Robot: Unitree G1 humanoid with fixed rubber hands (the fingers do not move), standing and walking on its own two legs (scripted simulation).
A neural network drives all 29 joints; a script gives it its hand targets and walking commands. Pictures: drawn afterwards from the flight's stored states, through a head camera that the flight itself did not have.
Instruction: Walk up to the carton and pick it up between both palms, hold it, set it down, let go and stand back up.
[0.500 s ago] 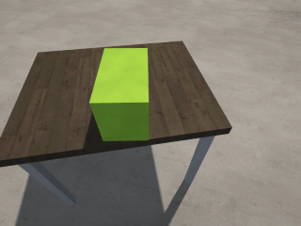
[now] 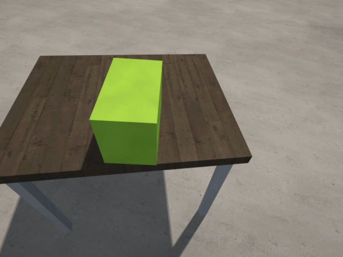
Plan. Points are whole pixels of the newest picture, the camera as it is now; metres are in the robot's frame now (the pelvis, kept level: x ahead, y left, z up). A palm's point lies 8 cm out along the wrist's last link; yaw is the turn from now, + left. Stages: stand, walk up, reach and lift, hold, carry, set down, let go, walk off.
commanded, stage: walk up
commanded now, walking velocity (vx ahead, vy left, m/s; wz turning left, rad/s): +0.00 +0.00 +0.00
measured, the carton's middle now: (134, 109) +0.55 +0.13 +0.00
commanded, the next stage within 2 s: none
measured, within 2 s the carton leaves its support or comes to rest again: neither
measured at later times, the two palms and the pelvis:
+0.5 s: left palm out of the picture -0.07 +0.38 -0.17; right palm out of the picture +0.01 -0.11 -0.13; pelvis -0.01 +0.13 -0.01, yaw +0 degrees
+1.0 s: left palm out of the picture -0.02 +0.38 -0.15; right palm out of the picture -0.02 -0.02 -0.15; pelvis +0.01 +0.17 +0.00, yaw +0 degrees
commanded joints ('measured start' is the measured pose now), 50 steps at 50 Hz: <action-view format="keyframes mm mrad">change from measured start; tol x32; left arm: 1 89 78 19 29 5 4 1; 50 73 66 12 46 5 13 7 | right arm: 1 103 -41 8 18 3 -13 -7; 50 79 -69 -19 -64 -10 -19 11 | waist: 1 0 130 87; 15 15 -350 42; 25 30 413 109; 50 -14 -4 99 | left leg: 1 -50 107 -95 -78 325 25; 5 -462 25 4 553 -280 -50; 8 -383 37 -70 688 -98 -64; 19 -79 8 101 115 -54 -108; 23 4 331 -244 -116 669 -67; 26 -286 259 -214 -252 20 -12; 31 -57 200 -90 -107 491 -3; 50 -35 119 -79 -90 240 28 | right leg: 1 9 -151 129 -51 166 -11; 5 84 -637 562 -96 303 -200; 13 -59 -295 137 -91 152 -29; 15 -137 -313 216 -228 -426 -22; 30 -194 -81 57 430 -134 41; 50 11 -160 137 -69 153 13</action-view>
